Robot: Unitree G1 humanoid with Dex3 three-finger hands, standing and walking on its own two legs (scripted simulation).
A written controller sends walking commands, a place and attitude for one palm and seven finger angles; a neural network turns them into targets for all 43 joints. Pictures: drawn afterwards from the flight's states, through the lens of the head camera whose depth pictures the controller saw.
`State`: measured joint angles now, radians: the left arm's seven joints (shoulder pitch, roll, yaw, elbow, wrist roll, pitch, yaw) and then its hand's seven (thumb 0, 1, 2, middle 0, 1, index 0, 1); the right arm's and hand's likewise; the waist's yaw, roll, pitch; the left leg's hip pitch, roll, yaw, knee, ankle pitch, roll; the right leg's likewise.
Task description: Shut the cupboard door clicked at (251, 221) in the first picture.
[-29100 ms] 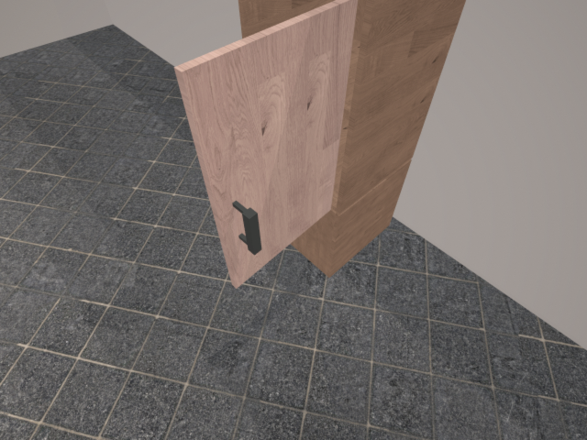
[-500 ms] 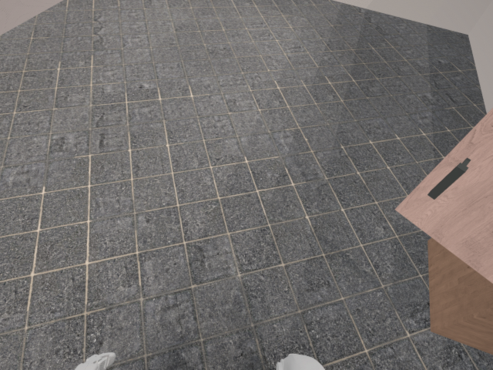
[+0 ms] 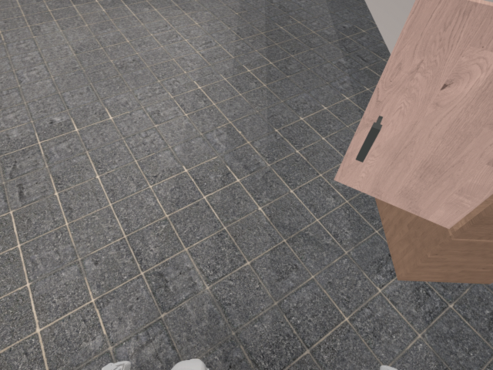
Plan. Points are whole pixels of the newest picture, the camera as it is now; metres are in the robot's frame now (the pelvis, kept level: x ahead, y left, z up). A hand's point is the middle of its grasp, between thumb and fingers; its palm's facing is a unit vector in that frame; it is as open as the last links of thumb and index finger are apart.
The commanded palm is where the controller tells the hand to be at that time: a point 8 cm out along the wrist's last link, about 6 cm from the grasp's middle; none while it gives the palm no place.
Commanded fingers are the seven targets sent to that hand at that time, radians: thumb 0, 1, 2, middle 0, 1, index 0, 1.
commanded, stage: turn to face it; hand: left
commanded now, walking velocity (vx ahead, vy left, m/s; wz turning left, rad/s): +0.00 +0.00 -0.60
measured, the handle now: (370, 138) +0.70 -0.30 -0.10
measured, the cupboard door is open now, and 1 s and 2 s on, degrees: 63 63 63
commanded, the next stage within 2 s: take the last steps up to it in 0.72 s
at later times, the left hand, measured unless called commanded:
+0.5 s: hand (173, 332) +0.20 +0.15 -0.15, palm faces -0.29 -0.92 -0.27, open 7.3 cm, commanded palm none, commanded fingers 0.00 0.90 0.90 -0.20 -0.30 -0.20 -0.30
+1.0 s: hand (174, 319) +0.22 +0.15 -0.16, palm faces -0.41 -0.90 -0.17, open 7.4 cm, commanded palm none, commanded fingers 0.00 0.90 0.90 -0.20 -0.30 -0.20 -0.30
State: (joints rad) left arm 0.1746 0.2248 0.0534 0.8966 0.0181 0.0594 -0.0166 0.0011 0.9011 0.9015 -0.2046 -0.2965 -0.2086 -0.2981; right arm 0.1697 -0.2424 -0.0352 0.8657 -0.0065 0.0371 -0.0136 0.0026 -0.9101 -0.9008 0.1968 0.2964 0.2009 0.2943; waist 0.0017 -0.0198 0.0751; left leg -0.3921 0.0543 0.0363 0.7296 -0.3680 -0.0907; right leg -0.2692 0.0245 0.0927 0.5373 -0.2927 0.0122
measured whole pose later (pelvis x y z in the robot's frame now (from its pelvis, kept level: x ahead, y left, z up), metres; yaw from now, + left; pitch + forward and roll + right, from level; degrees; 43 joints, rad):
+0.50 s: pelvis +0.03 -0.02 -0.01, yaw -17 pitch +1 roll -1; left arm 0.13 0.22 0.05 0.89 0.01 0.03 -0.02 0.00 0.91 0.90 -0.20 -0.30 -0.20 -0.30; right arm 0.23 -0.28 -0.05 0.94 -0.01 0.07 -0.02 0.00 -0.91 -0.90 0.20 0.30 0.20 0.29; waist -0.02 0.07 0.09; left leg -0.40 0.12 0.07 1.02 -0.52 -0.07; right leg -0.27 0.00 -0.05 0.60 -0.34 -0.02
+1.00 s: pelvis +0.08 +0.00 +0.01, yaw -26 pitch +1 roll -2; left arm 0.19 0.25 0.07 0.98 0.02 0.07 -0.03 0.00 0.91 0.90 -0.20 -0.30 -0.20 -0.30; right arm 0.28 -0.16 0.00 0.95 -0.03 -0.01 -0.03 0.00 -0.91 -0.90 0.20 0.30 0.21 0.30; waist -0.01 -0.03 0.04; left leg -0.22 0.07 0.13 0.44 -0.24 0.03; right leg -0.43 0.00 0.00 1.05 -0.41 0.03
